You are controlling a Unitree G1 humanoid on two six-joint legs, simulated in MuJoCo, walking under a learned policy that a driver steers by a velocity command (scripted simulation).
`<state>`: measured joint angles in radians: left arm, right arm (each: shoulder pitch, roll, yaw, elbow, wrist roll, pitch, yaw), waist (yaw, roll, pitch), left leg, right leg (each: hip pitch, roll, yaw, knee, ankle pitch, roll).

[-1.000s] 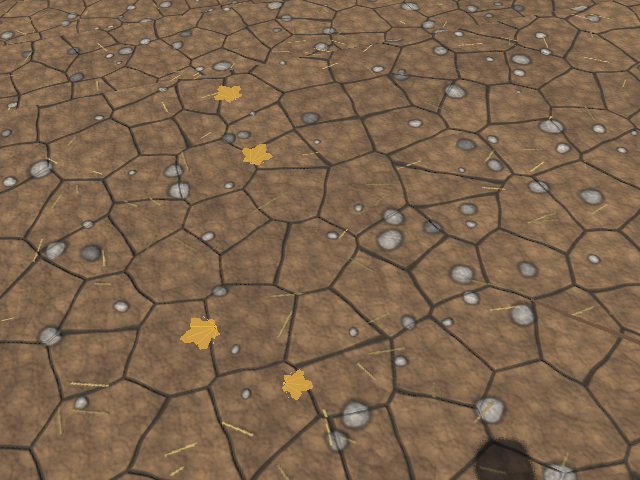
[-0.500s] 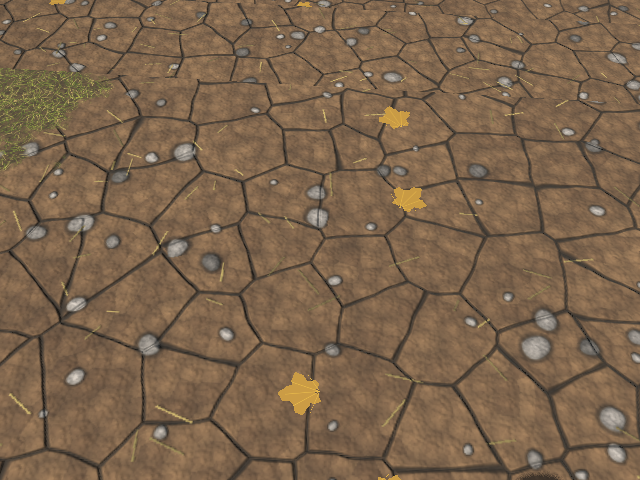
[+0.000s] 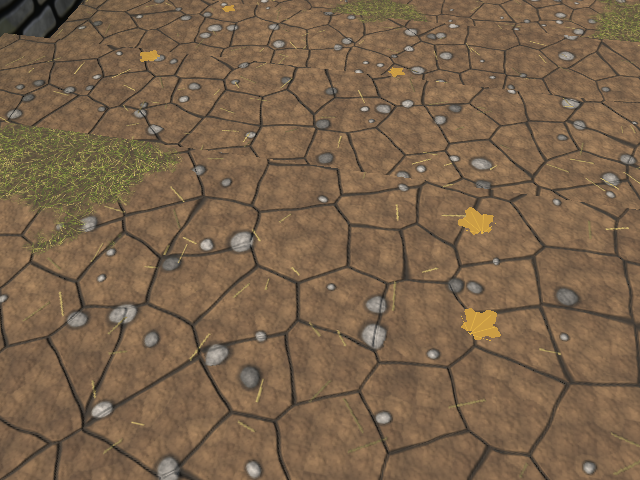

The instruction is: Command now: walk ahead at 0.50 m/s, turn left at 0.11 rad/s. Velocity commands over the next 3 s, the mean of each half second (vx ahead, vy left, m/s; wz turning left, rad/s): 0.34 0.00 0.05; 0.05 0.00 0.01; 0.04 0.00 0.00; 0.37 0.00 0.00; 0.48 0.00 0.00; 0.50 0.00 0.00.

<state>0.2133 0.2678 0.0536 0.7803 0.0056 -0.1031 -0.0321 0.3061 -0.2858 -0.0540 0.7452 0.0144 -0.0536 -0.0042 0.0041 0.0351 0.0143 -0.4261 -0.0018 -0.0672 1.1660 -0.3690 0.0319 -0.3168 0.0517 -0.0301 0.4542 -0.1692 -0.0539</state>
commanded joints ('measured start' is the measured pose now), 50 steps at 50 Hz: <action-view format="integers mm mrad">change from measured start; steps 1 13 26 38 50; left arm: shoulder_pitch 29 162 172 -12 14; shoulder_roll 102 173 77 86 83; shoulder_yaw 19 29 0 -1 -6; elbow -38 53 69 70 147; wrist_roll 0 -21 -1 17 -2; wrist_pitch -10 36 122 94 85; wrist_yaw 5 31 68 63 66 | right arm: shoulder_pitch -17 -299 -257 -160 -148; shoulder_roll -80 -37 -74 -41 -44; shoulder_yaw -25 -5 -10 3 -3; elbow -87 -162 -64 61 174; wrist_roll -4 -10 -49 -31 -17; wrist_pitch -18 -42 1 37 48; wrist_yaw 2 36 26 -12 -19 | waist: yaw -1 71 63 -20 3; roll -126 -121 107 -155 -37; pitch -40 -2 -130 24 -48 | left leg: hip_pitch -221 -100 63 190 256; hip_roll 103 29 199 23 34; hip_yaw -25 58 -88 36 42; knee -63 -635 -885 -746 -705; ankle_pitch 58 440 537 91 386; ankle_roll -12 -18 196 -3 0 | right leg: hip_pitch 208 264 12 -59 97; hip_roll -270 -238 -128 -145 -114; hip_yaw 340 112 64 110 66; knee -258 -184 432 -91 -6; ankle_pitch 77 459 -267 -222 130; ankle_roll -181 -107 133 49 48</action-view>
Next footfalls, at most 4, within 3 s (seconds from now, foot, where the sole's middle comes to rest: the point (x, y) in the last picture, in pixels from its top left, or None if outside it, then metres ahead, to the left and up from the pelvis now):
0.34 left None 0.36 0.15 -0.77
0.66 right None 0.33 -0.11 -0.77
1.96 right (427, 428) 0.59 -0.17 -0.77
2.54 left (333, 289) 0.96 0.02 -0.77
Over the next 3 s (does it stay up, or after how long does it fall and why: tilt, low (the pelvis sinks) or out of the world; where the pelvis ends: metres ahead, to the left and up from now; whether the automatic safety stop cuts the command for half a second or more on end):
stays up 1.04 -0.10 0.00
